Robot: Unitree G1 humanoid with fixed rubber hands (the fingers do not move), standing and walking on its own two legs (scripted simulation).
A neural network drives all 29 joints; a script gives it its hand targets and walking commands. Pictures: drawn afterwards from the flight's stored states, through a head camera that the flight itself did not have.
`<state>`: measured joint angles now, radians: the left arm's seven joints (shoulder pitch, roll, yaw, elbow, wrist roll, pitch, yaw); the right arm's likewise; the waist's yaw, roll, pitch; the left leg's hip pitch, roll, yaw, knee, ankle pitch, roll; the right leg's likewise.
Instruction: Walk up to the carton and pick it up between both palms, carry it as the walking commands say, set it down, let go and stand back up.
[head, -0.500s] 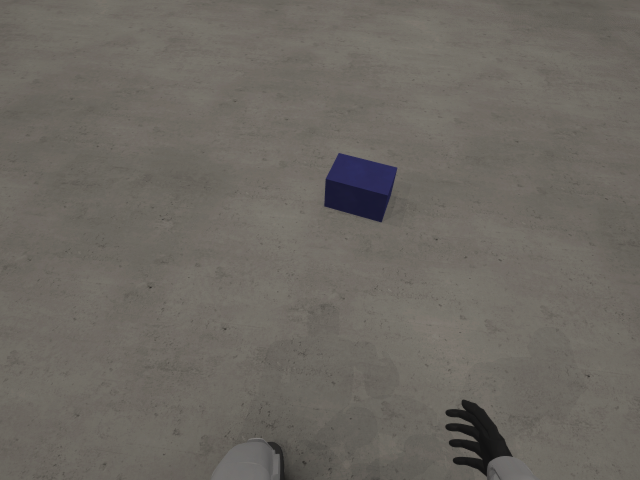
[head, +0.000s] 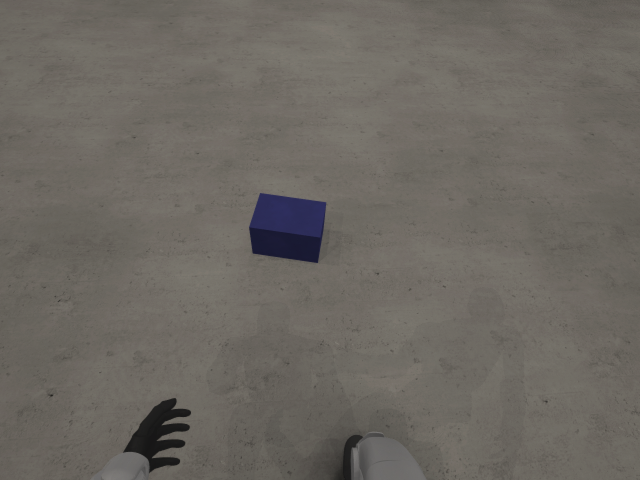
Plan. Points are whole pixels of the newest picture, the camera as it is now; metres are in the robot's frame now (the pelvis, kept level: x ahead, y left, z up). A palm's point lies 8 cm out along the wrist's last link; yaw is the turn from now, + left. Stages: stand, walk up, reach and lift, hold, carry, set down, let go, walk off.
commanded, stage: walk up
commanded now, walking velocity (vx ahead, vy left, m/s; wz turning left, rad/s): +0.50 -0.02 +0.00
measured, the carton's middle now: (289, 228) +1.01 -0.02 -0.69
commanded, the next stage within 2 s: none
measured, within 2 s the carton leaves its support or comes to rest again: neither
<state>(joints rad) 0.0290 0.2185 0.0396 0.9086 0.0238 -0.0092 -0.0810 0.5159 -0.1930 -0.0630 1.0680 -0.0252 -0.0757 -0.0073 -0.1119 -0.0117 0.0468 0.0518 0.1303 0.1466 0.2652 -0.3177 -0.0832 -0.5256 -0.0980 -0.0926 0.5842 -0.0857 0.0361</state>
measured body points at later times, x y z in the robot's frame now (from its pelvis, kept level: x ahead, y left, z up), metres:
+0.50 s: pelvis +0.25 -0.01 +0.00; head +0.28 -0.02 +0.45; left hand +0.13 +0.22 -0.13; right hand +0.43 -0.23 -0.12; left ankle +0.39 +0.13 -0.71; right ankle +0.14 -0.15 -0.74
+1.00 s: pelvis +0.43 -0.03 +0.00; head +0.46 -0.02 +0.45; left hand +0.57 +0.20 -0.14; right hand +0.36 -0.28 -0.14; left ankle +0.39 +0.12 -0.74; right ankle +0.51 -0.17 -0.72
